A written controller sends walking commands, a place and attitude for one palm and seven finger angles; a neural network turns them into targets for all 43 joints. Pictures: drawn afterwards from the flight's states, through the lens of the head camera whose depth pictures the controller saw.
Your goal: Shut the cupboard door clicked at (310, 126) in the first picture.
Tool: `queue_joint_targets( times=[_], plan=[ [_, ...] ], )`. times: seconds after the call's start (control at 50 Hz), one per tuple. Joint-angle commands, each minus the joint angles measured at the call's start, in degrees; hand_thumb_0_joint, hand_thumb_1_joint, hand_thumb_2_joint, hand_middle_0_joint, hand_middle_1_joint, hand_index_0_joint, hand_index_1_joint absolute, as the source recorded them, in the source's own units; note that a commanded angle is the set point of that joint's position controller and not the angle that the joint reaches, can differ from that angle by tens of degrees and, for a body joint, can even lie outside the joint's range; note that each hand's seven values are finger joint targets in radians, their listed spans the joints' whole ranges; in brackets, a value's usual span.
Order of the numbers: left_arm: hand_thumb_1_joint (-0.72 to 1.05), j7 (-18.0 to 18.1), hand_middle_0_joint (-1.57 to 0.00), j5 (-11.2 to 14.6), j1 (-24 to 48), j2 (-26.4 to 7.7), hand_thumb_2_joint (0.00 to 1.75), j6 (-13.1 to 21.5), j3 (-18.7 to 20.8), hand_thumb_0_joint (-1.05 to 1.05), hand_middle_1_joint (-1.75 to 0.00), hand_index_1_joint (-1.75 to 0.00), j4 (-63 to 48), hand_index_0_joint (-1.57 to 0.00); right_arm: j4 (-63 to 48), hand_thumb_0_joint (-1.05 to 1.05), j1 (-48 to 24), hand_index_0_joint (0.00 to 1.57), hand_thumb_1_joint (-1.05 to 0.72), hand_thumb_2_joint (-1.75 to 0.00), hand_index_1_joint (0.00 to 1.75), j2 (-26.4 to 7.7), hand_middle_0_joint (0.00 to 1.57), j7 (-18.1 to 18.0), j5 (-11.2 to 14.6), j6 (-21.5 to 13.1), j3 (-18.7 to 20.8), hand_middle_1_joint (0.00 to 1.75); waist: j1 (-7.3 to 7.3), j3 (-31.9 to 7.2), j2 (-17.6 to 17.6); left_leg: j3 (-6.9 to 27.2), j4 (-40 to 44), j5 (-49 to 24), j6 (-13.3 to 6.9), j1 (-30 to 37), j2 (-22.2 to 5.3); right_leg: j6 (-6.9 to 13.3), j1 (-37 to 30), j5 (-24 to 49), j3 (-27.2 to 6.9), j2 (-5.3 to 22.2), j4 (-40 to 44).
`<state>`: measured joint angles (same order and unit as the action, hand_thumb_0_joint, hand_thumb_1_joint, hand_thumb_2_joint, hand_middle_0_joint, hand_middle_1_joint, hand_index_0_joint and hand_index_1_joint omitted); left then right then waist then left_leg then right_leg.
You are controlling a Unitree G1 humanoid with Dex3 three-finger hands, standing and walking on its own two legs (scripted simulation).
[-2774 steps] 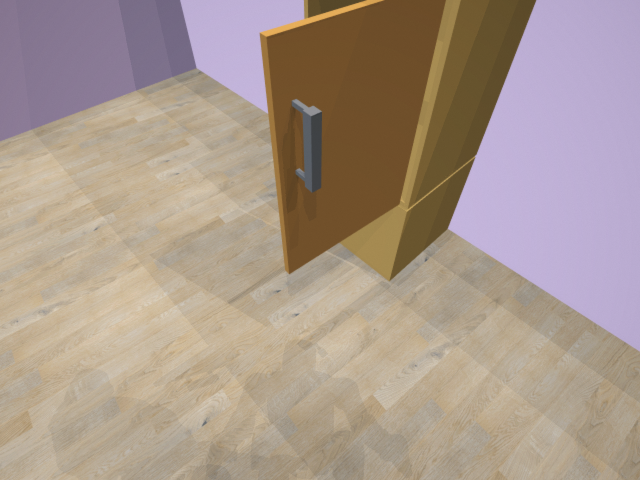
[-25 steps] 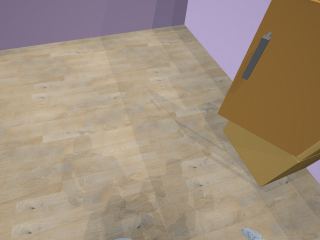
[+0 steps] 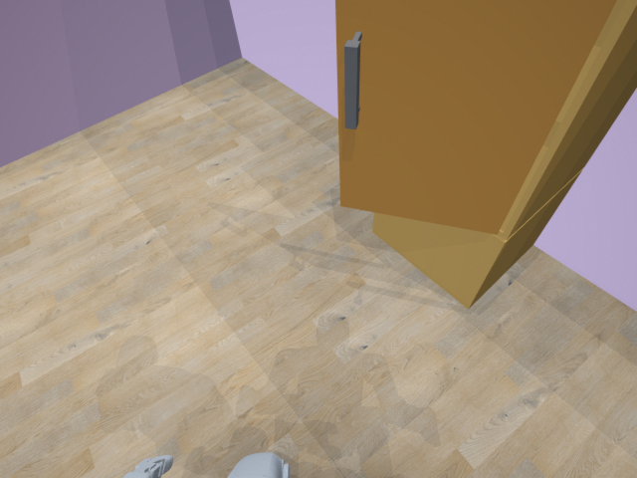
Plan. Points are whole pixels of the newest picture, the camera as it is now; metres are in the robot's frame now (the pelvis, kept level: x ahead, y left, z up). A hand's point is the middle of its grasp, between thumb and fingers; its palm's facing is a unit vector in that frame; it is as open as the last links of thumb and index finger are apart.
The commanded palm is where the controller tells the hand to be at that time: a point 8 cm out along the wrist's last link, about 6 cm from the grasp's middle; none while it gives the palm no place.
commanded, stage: turn to face it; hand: left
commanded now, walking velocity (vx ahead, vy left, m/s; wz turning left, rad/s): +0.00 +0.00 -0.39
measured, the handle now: (354, 82) +0.77 -0.03 +0.06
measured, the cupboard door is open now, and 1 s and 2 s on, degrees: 33 33 33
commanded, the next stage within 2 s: take the last steps up to it in 0.36 s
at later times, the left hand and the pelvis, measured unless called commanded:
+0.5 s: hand out of the picture +0.12 +0.22 -0.16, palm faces -0.14 -0.97 -0.20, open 7.4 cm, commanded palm none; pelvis +0.01 +0.03 +0.01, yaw -11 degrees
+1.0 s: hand out of the picture +0.10 +0.16 -0.18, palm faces -0.17 -0.98 -0.14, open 7.4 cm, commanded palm none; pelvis +0.11 -0.01 +0.00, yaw -14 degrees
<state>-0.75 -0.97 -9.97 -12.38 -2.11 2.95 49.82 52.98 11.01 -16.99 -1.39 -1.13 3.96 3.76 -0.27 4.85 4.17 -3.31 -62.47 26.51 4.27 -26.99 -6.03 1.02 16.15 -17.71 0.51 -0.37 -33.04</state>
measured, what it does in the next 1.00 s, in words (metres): walks ahead: left foot, then right foot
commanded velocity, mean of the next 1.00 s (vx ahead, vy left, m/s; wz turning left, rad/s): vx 0.17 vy -0.02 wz -0.17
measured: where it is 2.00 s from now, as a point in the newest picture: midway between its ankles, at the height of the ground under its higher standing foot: (380, 445)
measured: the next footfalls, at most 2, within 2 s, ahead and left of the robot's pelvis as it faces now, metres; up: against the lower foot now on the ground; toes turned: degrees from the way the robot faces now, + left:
left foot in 0.26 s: +0.07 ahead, +0.13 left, +0.00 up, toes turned -3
right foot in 0.64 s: -0.01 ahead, -0.10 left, +0.00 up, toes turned -16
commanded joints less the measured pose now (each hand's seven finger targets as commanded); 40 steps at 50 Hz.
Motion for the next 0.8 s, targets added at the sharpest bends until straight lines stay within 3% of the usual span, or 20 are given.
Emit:
queue_joint_targets(
  times=[0.0, 0.14, 0.2, 0.22, 0.24, 0.26, 0.28, 0.3, 0.36, 0.44, 0.52, 0.54, 0.58, 0.6, 0.62, 0.64, 0.66, 0.68, 0.72, 0.78],
  plan=[
    [0.90, 1.7, -0.20, -0.3, -1.1, -11.3, 0.90, 1.4, 3.2, 0.00, -0.30, -0.30, -3.3, -0.20, -5.2, 0.00, -0.6, 0.20, -0.90, -0.90, 0.30, -2.3, 0.20, 0.4, 0.3, -2.2, 0.1, 0.30, 0.43, -9.6, -12.9, 1.9, 0.8, -4.5, 0.9, -4.9, 0.8, 9.0, -10.8, 32.9, -12.2, 13.0, 11.1],
    [0.90, 1.6, -0.20, -0.8, -2.2, -12.3, 0.90, 0.9, 3.6, 0.00, -0.30, -0.30, -2.4, -0.20, -5.6, 0.00, -1.3, 0.20, -0.90, -0.90, 0.30, -0.7, 0.20, 0.2, 0.7, -2.6, -0.2, 0.30, 1.25, -7.7, -13.0, 1.2, 17.8, -2.4, 0.0, 2.7, 3.4, 10.3, -6.4, 25.8, -18.0, 13.8, 11.3],
    [0.90, 1.5, -0.20, -0.2, 0.5, -10.8, 0.90, 0.6, 3.4, 0.00, -0.30, -0.30, -2.1, -0.20, -3.3, 0.00, 5.2, 0.20, -0.90, -0.90, 0.30, -0.8, 0.20, -0.2, 0.9, -3.5, -0.3, 0.30, -2.04, -8.4, -12.0, 0.8, 35.8, -15.0, -0.7, 15.8, 4.1, 5.6, -0.3, 21.5, -16.4, 10.0, 6.2],
    [0.90, 1.4, -0.20, 0.3, -0.6, -8.0, 0.90, 0.2, 2.7, 0.00, -0.30, -0.30, -2.6, -0.20, -2.7, 0.00, 6.7, 0.20, -0.90, -0.90, 0.30, -4.0, 0.20, -0.5, 0.5, -4.2, 0.0, 0.30, -1.96, -9.7, -2.6, 6.8, 42.4, -18.1, -2.6, 22.0, -2.0, 2.6, 5.2, 12.4, -12.4, 5.0, 1.0],
    [0.90, 1.0, -0.20, 0.8, -3.3, -4.6, 0.90, 0.0, 2.1, 0.00, -0.30, -0.30, -3.0, -0.20, -3.2, 0.00, 7.1, 0.20, -0.90, -0.90, 0.30, -9.5, 0.20, -0.7, -0.3, -4.6, 0.8, 0.30, -1.21, -10.2, 13.6, 20.9, 45.0, -27.2, -8.1, 25.0, -15.2, -1.1, 12.7, -8.1, -4.8, -2.5, -9.9],
    [0.90, 1.1, -0.20, 0.4, -1.6, -6.2, 0.90, -0.2, 2.2, 0.00, -0.30, -0.30, -3.2, -0.20, -3.6, 0.00, 7.1, 0.20, -0.90, -0.90, 0.30, -10.1, 0.20, -1.1, -0.7, -4.0, 0.8, 0.30, -2.29, -8.3, 12.2, 23.6, 45.9, -29.5, -13.5, 20.0, -19.8, -1.6, 12.2, -17.6, -4.1, -2.1, -21.4],
    [0.90, 0.7, -0.20, 0.0, -1.3, -6.3, 0.90, -0.4, 2.5, 0.00, -0.30, -0.30, -3.4, -0.20, -4.6, 0.00, 5.0, 0.20, -0.90, -0.90, 0.30, -8.5, 0.20, -1.4, -1.0, -3.9, 0.3, 0.30, -1.11, -6.0, 6.1, 20.4, 46.0, -29.0, -15.2, 15.3, -18.9, -1.7, 11.2, -15.4, -5.1, -0.1, -27.4],
    [0.90, 0.6, -0.20, -0.4, -1.4, -6.2, 0.90, -0.7, 2.8, 0.00, -0.30, -0.30, -2.0, -0.20, -4.4, 0.00, 3.3, 0.20, -0.90, -0.90, 0.30, -6.5, 0.20, -1.5, -1.1, -4.4, -0.3, 0.30, -0.15, -5.4, 9.3, 18.3, 46.2, -33.0, -14.4, 14.9, -16.0, -1.9, 12.7, -13.2, -4.8, 0.2, -31.1],
    [0.90, 0.0, -0.20, -0.3, -1.9, -5.1, 0.90, -1.2, 2.7, 0.00, -0.30, -0.30, -0.7, -0.20, -4.0, 0.00, 2.3, 0.20, -0.90, -0.90, 0.30, -4.6, 0.20, -1.8, -1.0, -4.3, -0.8, 0.30, 0.62, -5.1, 6.0, 8.1, 43.5, -38.3, -12.2, 17.4, -11.0, -3.0, 12.4, -8.7, -3.1, 0.7, -30.8],
    [0.90, -0.1, -0.20, -0.1, 0.2, -3.4, 0.90, -1.2, 1.9, 0.00, -0.30, -0.30, -0.5, -0.20, -1.8, 0.00, 5.2, 0.20, -0.90, -0.90, 0.30, -4.6, 0.20, -1.6, -0.8, -4.1, -0.1, 0.30, -1.05, -7.5, 6.1, 5.9, 42.4, -37.5, -12.6, 21.1, -10.9, -3.1, 8.9, -9.1, -0.1, 0.6, -20.0],
    [0.90, -0.9, -0.20, -0.3, 0.6, -2.5, 0.90, -0.5, 1.3, 0.00, -0.30, -0.30, 0.0, -0.20, 0.2, 0.00, 7.0, 0.20, -0.90, -0.90, 0.30, -6.3, 0.20, -0.8, -1.2, -3.8, 0.7, 0.30, -2.36, -8.2, 7.6, 8.0, 44.4, -16.4, -12.3, 20.6, -12.5, -1.7, 3.8, -9.6, 3.4, -0.2, -8.3],
    [0.90, -1.1, -0.20, -0.4, 0.1, -2.6, 0.90, -0.3, 1.4, 0.00, -0.30, -0.30, 0.5, -0.20, 0.5, 0.00, 6.9, 0.20, -0.90, -0.90, 0.30, -6.5, 0.20, -0.7, -1.1, -3.8, 0.9, 0.30, -2.00, -7.2, 6.4, 8.3, 44.7, -10.6, -11.9, 18.3, -12.4, -1.3, 1.0, -7.9, 3.8, -0.5, -4.4],
    [0.90, -1.3, -0.20, -0.6, -5.4, -4.0, 0.90, 0.2, 2.0, 0.00, -0.30, -0.30, 2.8, -0.20, 0.7, 0.00, 4.7, 0.20, -0.90, -0.90, 0.30, -6.5, 0.20, -0.4, -0.7, -3.7, 1.0, 0.30, 1.01, -5.5, 2.0, 5.1, 40.9, 0.6, -9.0, 9.0, -9.9, -0.3, -10.4, -1.3, 4.2, -0.9, 7.6],
    [0.90, -0.9, -0.20, -0.9, -9.6, -6.9, 0.90, 1.0, 2.7, 0.00, -0.30, -0.30, 4.2, -0.20, 0.3, 0.00, 3.4, 0.20, -0.90, -0.90, 0.30, -4.0, 0.20, 0.0, -0.2, -3.8, 0.5, 0.30, 3.38, -5.3, -5.2, 0.6, 32.4, 4.3, -6.3, 1.1, -4.9, 1.8, -17.8, -6.6, -3.3, 4.0, 15.7],
    [0.90, 0.0, -0.20, -1.3, -13.5, -12.3, 0.90, 1.6, 3.7, 0.00, -0.30, -0.30, 5.6, -0.20, -2.0, 0.00, 0.4, 0.20, -0.90, -0.90, 0.30, 1.0, 0.20, 0.5, 0.3, -4.1, -0.6, 0.30, 5.44, -2.8, -22.9, -7.2, 16.9, 9.7, -2.4, -12.3, 3.4, 8.0, -22.3, -14.6, -24.5, 17.7, 24.0],
    [0.90, 0.8, -0.20, -0.4, -15.0, -13.2, 0.90, 1.9, 3.5, 0.00, -0.30, -0.30, 5.8, -0.20, -3.8, 0.00, -4.6, 0.20, -0.90, -0.90, 0.30, -1.6, 0.20, 0.8, -0.4, -3.9, -0.6, 0.30, 7.09, 1.2, -19.2, -0.6, 6.0, 9.1, -3.0, -14.9, 2.2, 12.5, -14.7, -17.0, -29.4, 22.8, 27.1],
    [0.90, 0.8, -0.20, -0.4, -11.9, -12.3, 0.90, 1.9, 3.1, 0.00, -0.30, -0.30, 4.9, -0.20, -4.2, 0.00, -4.2, 0.20, -0.90, -0.90, 0.30, -1.0, 0.20, 1.5, -0.5, -4.1, -0.4, 0.30, 4.60, 2.6, -14.0, 1.5, 2.2, 4.7, -3.2, -16.2, 2.0, 13.1, -12.4, -18.4, -25.1, 21.1, 27.1],
    [0.90, 1.1, -0.20, -0.4, -9.1, -10.1, 0.90, 2.8, 3.0, 0.00, -0.30, -0.30, 5.0, -0.20, -2.5, 0.00, -2.5, 0.20, -0.90, -0.90, 0.30, -0.5, 0.20, 1.4, -0.5, -4.0, 0.0, 0.30, 2.71, 2.9, -16.2, 2.5, 1.0, 0.6, -2.9, -15.9, 0.6, 12.5, -11.5, -18.6, -24.6, 18.6, 26.5],
    [0.90, 1.4, -0.20, -0.2, -7.8, -5.9, 0.90, 3.9, 1.6, 0.00, -0.30, -0.30, 5.4, -0.20, -0.6, 0.00, -1.1, 0.20, -0.90, -0.90, 0.30, -0.7, 0.20, 1.9, -0.9, -4.3, -0.1, 0.30, 0.96, 3.7, -13.9, 1.8, 1.9, -5.3, -2.2, -13.1, -0.8, 10.9, -10.3, -4.4, -15.0, 15.5, 24.5],
    [0.90, 1.2, -0.20, -0.1, -10.0, -5.4, 0.90, 5.3, 1.0, 0.00, -0.30, -0.30, 7.2, -0.20, 0.1, 0.00, -0.1, 0.20, -0.90, -0.90, 0.30, 1.7, 0.20, 2.4, -0.6, -4.5, -0.6, 0.30, 0.11, 1.6, -11.2, -1.1, 8.4, -9.0, -1.2, -9.2, 0.2, 10.3, -12.2, 16.9, -8.3, 13.7, 22.0]
  ],
)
